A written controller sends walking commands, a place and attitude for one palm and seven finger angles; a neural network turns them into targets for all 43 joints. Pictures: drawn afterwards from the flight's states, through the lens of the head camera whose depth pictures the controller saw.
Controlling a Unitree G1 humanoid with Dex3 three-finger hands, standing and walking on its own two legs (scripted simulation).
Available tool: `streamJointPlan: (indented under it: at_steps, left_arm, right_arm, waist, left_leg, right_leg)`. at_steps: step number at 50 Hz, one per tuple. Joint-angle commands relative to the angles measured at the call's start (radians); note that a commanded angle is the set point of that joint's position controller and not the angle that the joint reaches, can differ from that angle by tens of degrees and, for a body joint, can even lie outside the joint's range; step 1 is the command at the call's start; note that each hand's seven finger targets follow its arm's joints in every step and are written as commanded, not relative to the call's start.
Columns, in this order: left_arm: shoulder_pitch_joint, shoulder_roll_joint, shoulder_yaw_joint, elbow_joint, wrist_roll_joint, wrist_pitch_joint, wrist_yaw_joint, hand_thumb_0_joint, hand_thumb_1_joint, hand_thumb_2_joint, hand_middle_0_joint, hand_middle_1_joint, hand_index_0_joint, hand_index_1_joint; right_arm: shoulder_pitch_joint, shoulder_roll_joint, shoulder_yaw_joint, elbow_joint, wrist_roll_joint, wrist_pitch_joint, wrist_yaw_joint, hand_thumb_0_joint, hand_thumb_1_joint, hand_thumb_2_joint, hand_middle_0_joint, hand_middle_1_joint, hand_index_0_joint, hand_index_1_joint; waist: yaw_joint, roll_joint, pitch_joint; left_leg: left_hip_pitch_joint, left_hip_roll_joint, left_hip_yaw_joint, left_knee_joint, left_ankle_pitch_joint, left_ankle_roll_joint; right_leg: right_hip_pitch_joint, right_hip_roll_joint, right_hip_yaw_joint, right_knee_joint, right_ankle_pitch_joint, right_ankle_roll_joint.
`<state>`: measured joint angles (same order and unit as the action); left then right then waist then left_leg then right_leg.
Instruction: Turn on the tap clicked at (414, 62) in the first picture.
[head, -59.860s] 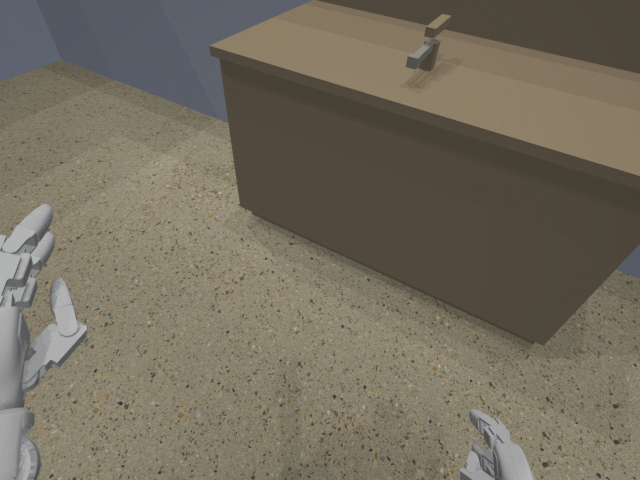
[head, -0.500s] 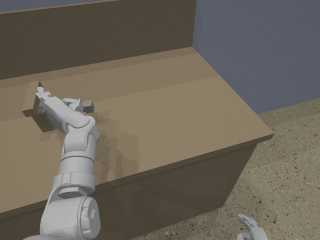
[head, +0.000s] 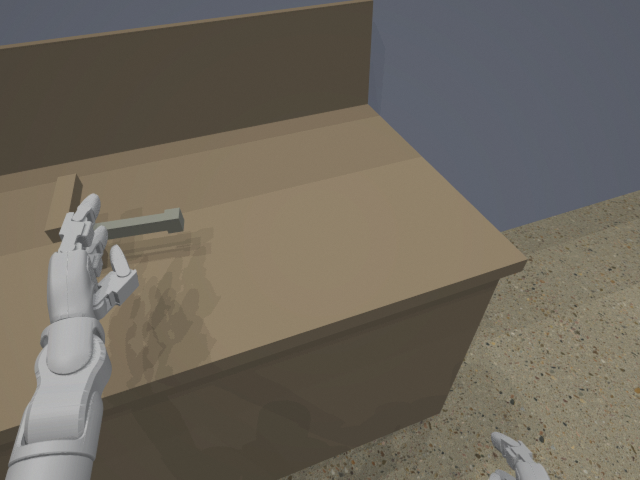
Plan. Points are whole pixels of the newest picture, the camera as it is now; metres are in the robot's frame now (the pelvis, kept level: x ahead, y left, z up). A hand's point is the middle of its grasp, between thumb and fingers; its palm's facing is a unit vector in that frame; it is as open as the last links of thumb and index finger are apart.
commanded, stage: draw the hand back beside the body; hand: left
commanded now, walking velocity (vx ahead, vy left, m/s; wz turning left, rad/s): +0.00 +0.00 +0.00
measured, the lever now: (174, 220) +0.47 +0.29 +0.07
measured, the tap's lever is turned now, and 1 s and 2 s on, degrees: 82 82 82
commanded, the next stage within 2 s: step back with the hand held close in 1.06 s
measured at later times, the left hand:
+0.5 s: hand (97, 313) +0.23 +0.25 +0.16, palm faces +0.42 -0.86 -0.27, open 7.5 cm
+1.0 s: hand (72, 348) +0.19 +0.26 +0.16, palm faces +0.44 -0.84 -0.32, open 7.4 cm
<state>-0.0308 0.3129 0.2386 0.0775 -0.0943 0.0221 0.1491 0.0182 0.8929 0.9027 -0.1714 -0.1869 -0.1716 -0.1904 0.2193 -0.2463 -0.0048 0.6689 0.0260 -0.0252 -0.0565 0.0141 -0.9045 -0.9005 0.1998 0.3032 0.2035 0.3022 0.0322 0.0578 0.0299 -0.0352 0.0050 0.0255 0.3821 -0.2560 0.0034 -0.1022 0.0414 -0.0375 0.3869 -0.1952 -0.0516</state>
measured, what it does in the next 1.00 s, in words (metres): stands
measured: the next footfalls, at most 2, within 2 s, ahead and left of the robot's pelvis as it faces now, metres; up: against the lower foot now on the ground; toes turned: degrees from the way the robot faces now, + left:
none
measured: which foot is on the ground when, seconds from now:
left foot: down 0.00-1.00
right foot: down 0.00-1.00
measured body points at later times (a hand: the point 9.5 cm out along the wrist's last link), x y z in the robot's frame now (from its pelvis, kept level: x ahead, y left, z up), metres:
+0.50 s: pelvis -0.01 +0.00 +0.00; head -0.03 -0.02 +0.45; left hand +0.20 +0.29 +0.18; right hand +0.17 -0.22 -0.09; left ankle -0.02 +0.12 -0.74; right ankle +0.02 -0.08 -0.74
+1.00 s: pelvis +0.00 +0.01 +0.00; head -0.02 -0.01 +0.45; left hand +0.16 +0.30 +0.17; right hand +0.20 -0.20 -0.08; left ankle -0.02 +0.12 -0.74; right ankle +0.02 -0.08 -0.74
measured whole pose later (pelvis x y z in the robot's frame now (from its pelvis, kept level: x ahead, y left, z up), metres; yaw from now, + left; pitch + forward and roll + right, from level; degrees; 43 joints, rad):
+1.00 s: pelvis +0.00 +0.01 +0.00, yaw +1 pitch -6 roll -1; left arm 0.40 0.30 0.26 -0.35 -0.08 -0.12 0.11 0.01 0.89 0.90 -0.21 -0.30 -0.21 -0.30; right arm 0.15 -0.22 0.01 0.64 0.00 -0.09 -0.05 0.02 -0.90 -0.90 0.20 0.30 0.21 0.30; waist 0.07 0.07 0.06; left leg -0.02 -0.01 0.00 0.38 -0.25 0.02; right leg -0.06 0.03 -0.06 0.35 -0.18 -0.04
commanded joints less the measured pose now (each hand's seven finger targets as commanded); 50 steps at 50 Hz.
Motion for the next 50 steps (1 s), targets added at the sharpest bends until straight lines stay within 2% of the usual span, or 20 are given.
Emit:
streamJointPlan:
  at_steps: [1, 4, 6, 8, 11, 12, 15, 18, 22, 26, 28, 31, 33, 35, 38, 39, 41, 42, 45, 50]
  left_arm:
    - [-0.482, 0.165, -0.036, -0.316, 0.022, -0.164, 0.003, 0.000, 0.900, 0.900, -0.172, -0.216, -0.172, -0.216]
    - [-0.387, 0.121, -0.065, -0.194, 0.017, -0.173, -0.002, 0.000, 0.900, 0.900, -0.175, -0.225, -0.175, -0.225]
    - [-0.332, 0.126, -0.053, -0.178, 0.015, -0.181, -0.007, 0.000, 0.900, 0.900, -0.177, -0.231, -0.177, -0.231]
    - [-0.228, 0.170, 0.015, -0.171, 0.009, -0.187, -0.013, 0.000, 0.900, 0.900, -0.179, -0.237, -0.179, -0.237]
    - [-0.147, 0.218, 0.089, -0.233, 0.002, -0.197, -0.021, 0.000, 0.900, 0.900, -0.182, -0.246, -0.182, -0.246]
    - [-0.126, 0.246, 0.124, -0.265, 0.001, -0.202, -0.022, 0.000, 0.900, 0.900, -0.183, -0.249, -0.183, -0.249]
    - [-0.106, 0.251, 0.139, -0.368, 0.001, -0.208, -0.024, 0.000, 0.900, 0.900, -0.186, -0.258, -0.186, -0.258]
    - [-0.083, 0.231, 0.118, -0.443, 0.007, -0.213, -0.025, 0.000, 0.900, 0.900, -0.189, -0.267, -0.189, -0.267]
    - [0.008, 0.166, 0.065, -0.482, 0.011, -0.212, -0.031, 0.000, 0.900, 0.900, -0.193, -0.279, -0.193, -0.279]
    - [0.089, 0.142, 0.046, -0.470, 0.010, -0.211, -0.034, 0.000, 0.900, 0.900, -0.197, -0.291, -0.197, -0.291]
    - [0.113, 0.159, 0.063, -0.510, 0.014, -0.218, -0.031, 0.000, 0.900, 0.900, -0.199, -0.297, -0.199, -0.297]
    - [0.186, 0.184, 0.102, -0.555, 0.015, -0.223, -0.026, 0.000, 0.900, 0.900, -0.200, -0.300, -0.200, -0.300]
    - [0.227, 0.198, 0.124, -0.611, 0.018, -0.228, -0.024, 0.000, 0.900, 0.900, -0.200, -0.300, -0.200, -0.300]
    - [0.296, 0.193, 0.133, -0.634, 0.015, -0.225, -0.025, 0.000, 0.900, 0.900, -0.200, -0.300, -0.200, -0.300]
    - [0.361, 0.179, 0.131, -0.677, 0.016, -0.219, -0.029, 0.000, 0.900, 0.900, -0.200, -0.300, -0.200, -0.300]
    - [0.384, 0.178, 0.136, -0.676, 0.015, -0.217, -0.028, 0.000, 0.900, 0.900, -0.200, -0.300, -0.200, -0.300]
    - [0.347, 0.167, 0.119, -0.664, 0.017, -0.211, -0.030, 0.000, 0.900, 0.900, -0.200, -0.300, -0.200, -0.300]
    - [0.315, 0.154, 0.103, -0.680, 0.019, -0.209, -0.032, 0.000, 0.900, 0.900, -0.200, -0.300, -0.200, -0.300]
    - [0.296, 0.156, 0.104, -0.631, 0.021, -0.201, -0.026, 0.000, 0.900, 0.900, -0.200, -0.300, -0.200, -0.300]
    - [0.311, 0.168, 0.115, -0.641, 0.020, -0.203, -0.021, 0.000, 0.900, 0.900, -0.200, -0.300, -0.200, -0.300]
  right_arm:
    - [-0.190, -0.092, -0.020, -0.152, 0.000, -0.104, -0.008, 0.000, -0.900, -0.900, 0.200, 0.300, 0.200, 0.300]
    - [-0.194, -0.091, -0.017, -0.136, 0.005, -0.101, -0.013, 0.000, -0.900, -0.900, 0.200, 0.300, 0.200, 0.300]
    - [-0.200, -0.091, -0.018, -0.138, 0.004, -0.092, -0.012, 0.000, -0.900, -0.900, 0.200, 0.300, 0.200, 0.300]
    - [-0.204, -0.089, -0.017, -0.143, 0.005, -0.081, -0.008, 0.000, -0.900, -0.900, 0.200, 0.300, 0.200, 0.300]
    - [-0.219, -0.078, -0.016, -0.158, 0.000, -0.067, -0.002, 0.000, -0.900, -0.900, 0.200, 0.300, 0.200, 0.300]
    - [-0.221, -0.078, -0.018, -0.164, -0.001, -0.065, -0.001, 0.000, -0.900, -0.900, 0.200, 0.300, 0.200, 0.300]
    - [-0.223, -0.069, -0.015, -0.179, -0.006, -0.068, 0.003, 0.000, -0.900, -0.900, 0.200, 0.300, 0.200, 0.300]
    - [-0.225, -0.069, -0.016, -0.186, -0.010, -0.084, 0.003, 0.000, -0.900, -0.900, 0.200, 0.300, 0.200, 0.300]
    - [-0.219, -0.075, -0.022, -0.187, -0.015, -0.107, 0.004, 0.000, -0.900, -0.900, 0.200, 0.300, 0.200, 0.300]
    - [-0.213, -0.085, -0.029, -0.176, -0.015, -0.112, 0.002, 0.000, -0.900, -0.900, 0.200, 0.300, 0.200, 0.300]
    - [-0.212, -0.085, -0.031, -0.175, -0.016, -0.115, 0.002, 0.000, -0.900, -0.900, 0.200, 0.300, 0.200, 0.300]
    - [-0.213, -0.084, -0.032, -0.180, -0.023, -0.117, 0.002, 0.000, -0.900, -0.900, 0.200, 0.300, 0.200, 0.300]
    - [-0.211, -0.079, -0.031, -0.185, -0.024, -0.119, 0.004, 0.000, -0.900, -0.900, 0.200, 0.300, 0.200, 0.300]
    - [-0.209, -0.076, -0.031, -0.192, -0.028, -0.121, 0.005, 0.000, -0.900, -0.900, 0.200, 0.300, 0.200, 0.300]
    - [-0.205, -0.072, -0.029, -0.195, -0.026, -0.122, 0.009, 0.000, -0.900, -0.900, 0.200, 0.300, 0.200, 0.300]
    - [-0.200, -0.071, -0.028, -0.196, -0.028, -0.123, 0.009, 0.000, -0.900, -0.900, 0.200, 0.300, 0.200, 0.300]
    - [-0.202, -0.075, -0.030, -0.191, -0.026, -0.122, 0.007, 0.000, -0.900, -0.900, 0.200, 0.300, 0.200, 0.300]
    - [-0.204, -0.077, -0.029, -0.192, -0.024, -0.123, 0.006, 0.000, -0.900, -0.900, 0.200, 0.300, 0.200, 0.300]
    - [-0.198, -0.078, -0.027, -0.185, -0.024, -0.122, -0.001, 0.000, -0.900, -0.900, 0.200, 0.300, 0.200, 0.300]
    - [-0.205, -0.076, -0.026, -0.190, -0.026, -0.124, -0.006, 0.000, -0.900, -0.900, 0.200, 0.300, 0.200, 0.300]
  waist:
    - [-0.031, 0.036, -0.124]
    - [-0.029, -0.077, -0.061]
    - [-0.019, -0.120, -0.073]
    - [0.003, -0.078, -0.093]
    - [0.024, -0.067, -0.131]
    - [0.030, -0.023, -0.144]
    - [0.031, 0.022, -0.139]
    - [0.022, 0.050, -0.113]
    - [0.014, 0.004, -0.095]
    - [0.012, -0.062, -0.052]
    - [0.017, -0.012, -0.064]
    - [0.030, -0.032, -0.087]
    - [0.034, 0.007, -0.114]
    - [0.040, -0.014, -0.105]
    - [0.036, 0.033, -0.077]
    - [0.037, 0.014, -0.063]
    - [0.026, -0.008, -0.041]
    - [0.017, 0.027, -0.031]
    - [0.017, -0.013, -0.016]
    - [0.030, -0.022, -0.075]
  left_leg:
    - [0.005, 0.004, -0.027, -0.084, 0.096, 0.027]
    - [-0.037, -0.002, -0.033, -0.112, -0.019, 0.033]
    - [-0.047, -0.006, -0.028, -0.114, -0.037, 0.039]
    - [-0.059, -0.007, -0.025, -0.121, -0.018, 0.036]
    - [-0.066, -0.002, -0.019, -0.112, 0.057, 0.033]
    - [-0.058, -0.003, -0.018, -0.112, 0.072, 0.031]
    - [-0.056, 0.001, -0.019, -0.105, 0.110, 0.026]
    - [-0.034, 0.004, -0.021, -0.101, 0.129, 0.024]
    - [-0.008, 0.010, -0.022, -0.096, 0.167, 0.027]
    - [-0.014, 0.015, -0.023, -0.093, 0.141, 0.033]
    - [-0.010, 0.011, -0.027, -0.096, 0.137, 0.029]
    - [-0.016, 0.009, -0.031, -0.089, 0.169, 0.029]
    - [-0.008, 0.009, -0.031, -0.082, 0.200, 0.026]
    - [-0.018, 0.013, -0.033, -0.076, 0.227, 0.022]
    - [-0.028, 0.018, -0.031, -0.068, 0.244, 0.017]
    - [-0.038, 0.018, -0.033, -0.067, 0.242, 0.017]
    - [-0.041, 0.022, -0.031, -0.066, 0.219, 0.019]
    - [-0.036, 0.019, -0.034, -0.067, 0.217, 0.019]
    - [-0.042, 0.021, -0.039, -0.068, 0.181, 0.021]
    - [-0.029, 0.016, -0.044, -0.071, 0.192, 0.023]
  right_leg:
    - [0.010, -0.043, 0.040, -0.098, 0.057, 0.015]
    - [-0.011, -0.042, 0.036, -0.125, -0.057, 0.022]
    - [0.004, -0.048, 0.040, -0.139, -0.087, 0.025]
    - [0.046, -0.051, 0.041, -0.138, -0.070, 0.020]
    - [0.112, -0.057, 0.045, -0.133, 0.004, 0.016]
    - [0.123, -0.058, 0.046, -0.132, 0.025, 0.015]
    - [0.137, -0.059, 0.047, -0.125, 0.080, 0.009]
    - [0.109, -0.056, 0.045, -0.134, 0.088, 0.006]
    - [0.086, -0.052, 0.038, -0.135, 0.116, 0.009]
    - [0.057, -0.051, 0.037, -0.141, 0.078, 0.015]
    - [0.064, -0.053, 0.038, -0.136, 0.071, 0.012]
    - [0.094, -0.054, 0.037, -0.124, 0.108, 0.011]
    - [0.112, -0.055, 0.038, -0.112, 0.139, 0.007]
    - [0.115, -0.054, 0.035, -0.103, 0.169, 0.007]
    - [0.098, -0.056, 0.038, -0.099, 0.179, 0.006]
    - [0.094, -0.055, 0.034, -0.098, 0.180, 0.006]
    - [0.069, -0.053, 0.036, -0.103, 0.158, 0.009]
    - [0.055, -0.051, 0.037, -0.105, 0.148, 0.007]
    - [0.038, -0.051, 0.029, -0.106, 0.108, 0.010]
    - [0.074, -0.054, 0.027, -0.093, 0.118, 0.009]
